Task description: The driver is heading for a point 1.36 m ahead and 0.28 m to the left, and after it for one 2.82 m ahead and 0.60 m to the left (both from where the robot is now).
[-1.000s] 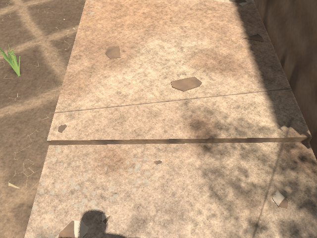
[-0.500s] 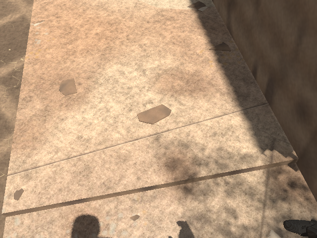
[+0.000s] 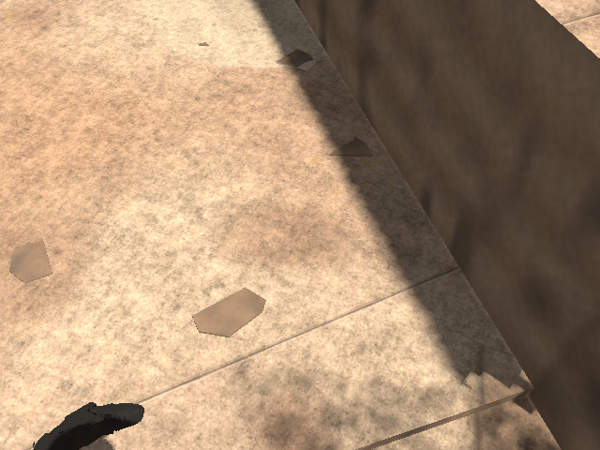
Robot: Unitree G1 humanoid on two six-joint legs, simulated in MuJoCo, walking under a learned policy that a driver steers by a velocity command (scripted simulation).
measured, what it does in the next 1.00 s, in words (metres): climbs, turning left: right foot, then left foot 0.04 m higher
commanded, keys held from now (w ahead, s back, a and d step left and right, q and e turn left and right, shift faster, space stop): w+q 0.72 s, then w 0.04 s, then w+e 0.24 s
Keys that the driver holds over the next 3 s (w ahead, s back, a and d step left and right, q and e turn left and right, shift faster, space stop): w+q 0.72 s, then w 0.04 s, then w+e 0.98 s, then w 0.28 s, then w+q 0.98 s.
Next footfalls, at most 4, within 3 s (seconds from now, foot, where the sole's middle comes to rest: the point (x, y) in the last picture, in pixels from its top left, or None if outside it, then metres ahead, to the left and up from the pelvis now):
0.08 right None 0.20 -0.14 -0.78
0.54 left None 0.42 0.20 -0.74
1.08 right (240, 333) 0.74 0.08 -0.74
1.58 left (132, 257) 0.99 0.35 -0.74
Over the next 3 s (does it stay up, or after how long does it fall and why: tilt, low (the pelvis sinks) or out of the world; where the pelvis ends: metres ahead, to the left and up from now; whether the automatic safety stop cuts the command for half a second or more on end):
stays up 1.59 0.29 0.04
